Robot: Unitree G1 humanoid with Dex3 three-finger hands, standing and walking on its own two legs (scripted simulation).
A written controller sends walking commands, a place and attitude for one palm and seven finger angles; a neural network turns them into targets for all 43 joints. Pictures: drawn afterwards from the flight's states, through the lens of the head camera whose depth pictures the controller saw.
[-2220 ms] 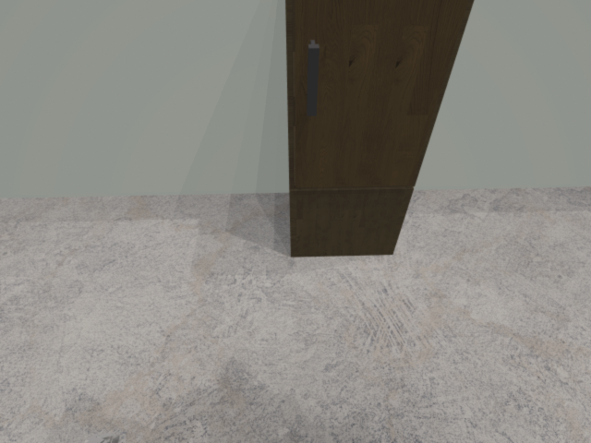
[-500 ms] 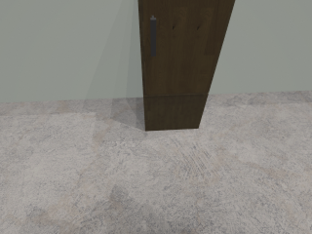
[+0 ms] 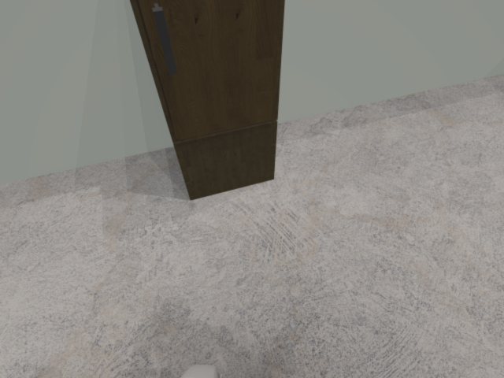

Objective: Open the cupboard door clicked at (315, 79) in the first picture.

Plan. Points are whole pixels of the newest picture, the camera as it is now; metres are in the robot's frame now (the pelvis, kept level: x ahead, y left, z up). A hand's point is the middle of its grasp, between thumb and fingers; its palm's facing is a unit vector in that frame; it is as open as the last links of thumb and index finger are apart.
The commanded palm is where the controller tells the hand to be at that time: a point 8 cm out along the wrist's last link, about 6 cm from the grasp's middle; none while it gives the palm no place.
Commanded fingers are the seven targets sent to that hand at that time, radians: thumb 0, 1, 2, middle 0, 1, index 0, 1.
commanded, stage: walk to a spot facing it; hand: left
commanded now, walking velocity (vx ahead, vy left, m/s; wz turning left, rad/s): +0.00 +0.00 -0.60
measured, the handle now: (164, 39) +0.93 +0.35 +0.05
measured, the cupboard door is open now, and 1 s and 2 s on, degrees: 0 0 0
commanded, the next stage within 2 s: turn to face it in 1.36 s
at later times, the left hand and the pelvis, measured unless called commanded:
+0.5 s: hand out of the picture +0.13 +0.20 -0.16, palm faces -0.33 -0.92 -0.22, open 7.4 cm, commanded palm none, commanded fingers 0.00 0.90 0.90 -0.20 -0.30 -0.20 -0.30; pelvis -0.03 +0.03 +0.00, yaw -20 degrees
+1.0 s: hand (184, 333) +0.22 +0.17 -0.20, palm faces -0.52 -0.84 -0.15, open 7.4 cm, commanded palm none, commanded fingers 0.00 0.90 0.90 -0.20 -0.30 -0.20 -0.30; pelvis +0.12 +0.01 -0.02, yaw -37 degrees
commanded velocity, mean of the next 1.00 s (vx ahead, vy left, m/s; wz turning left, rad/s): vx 0.23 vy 0.00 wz -0.55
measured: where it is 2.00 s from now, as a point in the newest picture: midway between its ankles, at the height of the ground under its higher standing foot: (302, 375)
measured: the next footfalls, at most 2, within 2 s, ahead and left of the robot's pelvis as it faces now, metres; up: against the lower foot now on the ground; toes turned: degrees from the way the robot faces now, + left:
left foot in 0.16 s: +0.02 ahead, +0.16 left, +0.00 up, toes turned -6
right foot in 0.54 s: -0.04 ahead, -0.11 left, +0.00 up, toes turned -28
